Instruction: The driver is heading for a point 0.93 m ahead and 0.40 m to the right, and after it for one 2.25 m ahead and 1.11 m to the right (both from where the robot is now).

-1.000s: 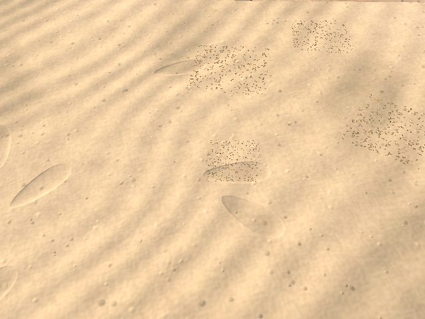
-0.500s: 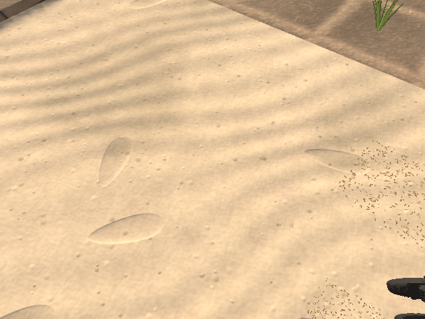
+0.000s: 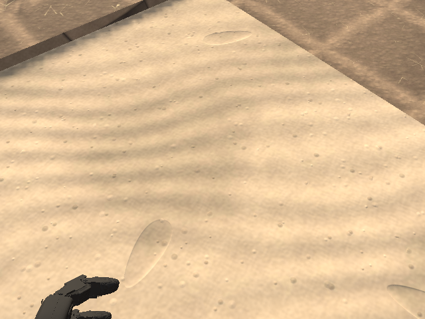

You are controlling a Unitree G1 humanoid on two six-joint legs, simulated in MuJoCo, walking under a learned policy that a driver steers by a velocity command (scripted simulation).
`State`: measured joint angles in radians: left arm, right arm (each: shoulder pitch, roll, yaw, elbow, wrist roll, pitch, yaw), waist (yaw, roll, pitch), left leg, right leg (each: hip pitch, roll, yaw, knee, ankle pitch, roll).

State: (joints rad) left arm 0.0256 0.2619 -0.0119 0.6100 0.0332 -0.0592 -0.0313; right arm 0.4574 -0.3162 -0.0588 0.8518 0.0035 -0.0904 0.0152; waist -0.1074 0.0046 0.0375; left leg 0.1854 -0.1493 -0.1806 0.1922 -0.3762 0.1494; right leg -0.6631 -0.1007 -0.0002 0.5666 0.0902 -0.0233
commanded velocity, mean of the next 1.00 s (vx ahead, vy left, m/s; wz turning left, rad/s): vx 0.98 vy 0.00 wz -0.66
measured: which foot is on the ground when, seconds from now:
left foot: down 0.00-0.04, up 0.06-0.44, down 0.46-0.90, up 0.92-1.00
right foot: up 0.00-0.04, down 0.06-0.48, up 0.50-0.88, down 0.90-1.00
